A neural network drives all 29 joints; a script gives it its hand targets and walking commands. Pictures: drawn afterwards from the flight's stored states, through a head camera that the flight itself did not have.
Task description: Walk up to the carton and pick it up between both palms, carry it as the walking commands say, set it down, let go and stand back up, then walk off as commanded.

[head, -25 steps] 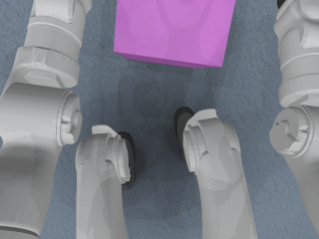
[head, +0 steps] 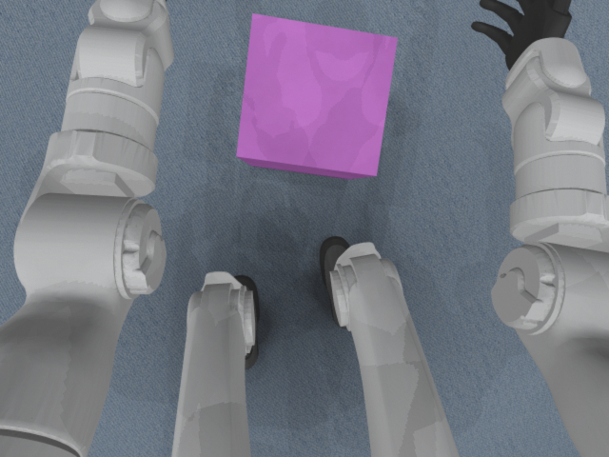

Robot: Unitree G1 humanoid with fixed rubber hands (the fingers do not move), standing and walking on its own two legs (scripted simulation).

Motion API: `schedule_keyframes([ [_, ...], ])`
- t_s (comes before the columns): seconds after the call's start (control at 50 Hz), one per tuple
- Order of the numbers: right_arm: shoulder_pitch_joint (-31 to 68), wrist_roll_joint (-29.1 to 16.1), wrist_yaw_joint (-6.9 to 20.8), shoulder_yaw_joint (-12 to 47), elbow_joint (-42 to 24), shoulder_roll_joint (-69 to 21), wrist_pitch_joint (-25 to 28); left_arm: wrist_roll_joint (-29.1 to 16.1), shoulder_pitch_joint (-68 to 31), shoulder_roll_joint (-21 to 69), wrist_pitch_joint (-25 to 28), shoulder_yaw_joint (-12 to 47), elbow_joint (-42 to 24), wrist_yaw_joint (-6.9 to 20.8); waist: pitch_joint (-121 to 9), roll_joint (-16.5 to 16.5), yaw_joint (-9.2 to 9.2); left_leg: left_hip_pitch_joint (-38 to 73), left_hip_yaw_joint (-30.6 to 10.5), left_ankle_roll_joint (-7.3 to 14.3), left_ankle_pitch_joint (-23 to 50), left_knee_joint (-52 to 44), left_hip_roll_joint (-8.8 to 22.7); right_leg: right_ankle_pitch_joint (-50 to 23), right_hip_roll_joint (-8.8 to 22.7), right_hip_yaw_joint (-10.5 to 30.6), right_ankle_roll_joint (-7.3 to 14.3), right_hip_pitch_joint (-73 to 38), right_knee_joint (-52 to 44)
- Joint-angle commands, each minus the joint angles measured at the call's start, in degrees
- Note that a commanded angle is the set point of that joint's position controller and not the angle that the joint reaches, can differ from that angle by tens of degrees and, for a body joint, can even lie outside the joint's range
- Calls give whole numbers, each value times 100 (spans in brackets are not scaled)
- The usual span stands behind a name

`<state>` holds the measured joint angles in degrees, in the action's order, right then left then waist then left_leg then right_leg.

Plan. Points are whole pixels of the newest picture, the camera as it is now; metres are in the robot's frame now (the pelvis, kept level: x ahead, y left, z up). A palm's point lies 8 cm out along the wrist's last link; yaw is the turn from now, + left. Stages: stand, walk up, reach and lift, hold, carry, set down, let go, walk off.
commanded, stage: set down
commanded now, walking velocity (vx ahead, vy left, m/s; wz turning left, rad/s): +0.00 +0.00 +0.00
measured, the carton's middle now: (310, 114) +0.51 -0.10 -0.40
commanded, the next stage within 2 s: let go in 0.56 s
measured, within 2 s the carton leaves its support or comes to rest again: neither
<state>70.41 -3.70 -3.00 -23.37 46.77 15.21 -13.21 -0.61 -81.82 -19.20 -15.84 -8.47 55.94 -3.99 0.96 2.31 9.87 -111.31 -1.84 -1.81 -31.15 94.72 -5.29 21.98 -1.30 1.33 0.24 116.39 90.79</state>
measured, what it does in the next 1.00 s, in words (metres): rises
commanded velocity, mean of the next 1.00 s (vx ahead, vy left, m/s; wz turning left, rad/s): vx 0.00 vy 0.00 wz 0.00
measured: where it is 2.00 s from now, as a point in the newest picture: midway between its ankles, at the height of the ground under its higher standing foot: (293, 317)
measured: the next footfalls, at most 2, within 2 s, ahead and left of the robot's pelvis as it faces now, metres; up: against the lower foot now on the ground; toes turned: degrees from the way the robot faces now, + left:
none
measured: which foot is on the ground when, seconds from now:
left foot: down 0.00-1.00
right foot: down 0.00-1.00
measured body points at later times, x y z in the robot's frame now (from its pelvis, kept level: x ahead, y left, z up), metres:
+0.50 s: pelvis +0.03 +0.00 +0.13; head +0.34 -0.04 +0.46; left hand +0.61 +0.07 +0.03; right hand +0.49 -0.31 +0.03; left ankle +0.07 +0.12 -0.49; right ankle +0.12 -0.11 -0.49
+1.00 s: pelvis +0.07 -0.02 +0.20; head +0.30 -0.04 +0.59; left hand +0.46 +0.13 +0.09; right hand +0.39 -0.30 +0.10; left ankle +0.07 +0.12 -0.49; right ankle +0.12 -0.11 -0.49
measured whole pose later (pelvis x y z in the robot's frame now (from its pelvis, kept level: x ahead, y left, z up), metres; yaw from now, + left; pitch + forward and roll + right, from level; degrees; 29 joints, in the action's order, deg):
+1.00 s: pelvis +0.07 -0.02 +0.20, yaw -1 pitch +32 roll +1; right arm 23.6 1.7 8.3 -13.3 31.5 14.3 -5.7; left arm 7.1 -28.1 -5.5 -8.3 -10.3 30.6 -5.7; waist -1.2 0.5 5.7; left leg -57.0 -5.3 -1.8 -17.1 42.2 -2.9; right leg 10.5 -2.0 1.3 1.6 61.7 40.4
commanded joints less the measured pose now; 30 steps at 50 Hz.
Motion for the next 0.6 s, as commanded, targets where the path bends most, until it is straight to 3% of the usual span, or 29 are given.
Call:
schedule_keyframes([
  [0.0,1105,26,49,-92,-743,836,98,60,-1618,-440,70,-51,-784,26,-6639,505,369,2411,539,-53,978,-1252,-241,-2345,-149,-493,-331,-5134,-915],
  [0.4,163,399,339,-273,-889,483,369,357,-607,-81,304,-363,-868,267,-5993,332,197,4450,214,-7,2006,-3728,-159,-3220,-118,-342,-385,-6770,-3215],
  [0.48,70,690,412,-435,-635,270,527,577,-462,144,456,-613,-565,319,-5397,196,172,4257,155,-28,1961,-4046,-152,-3172,-82,-371,-381,-6759,-3513],
  [0.58,-118,1012,544,-561,-616,227,638,1004,-2,415,515,-920,-640,179,-5617,135,80,4559,147,-94,2385,-4279,-150,-3539,-114,-403,-318,-7131,-3702],
])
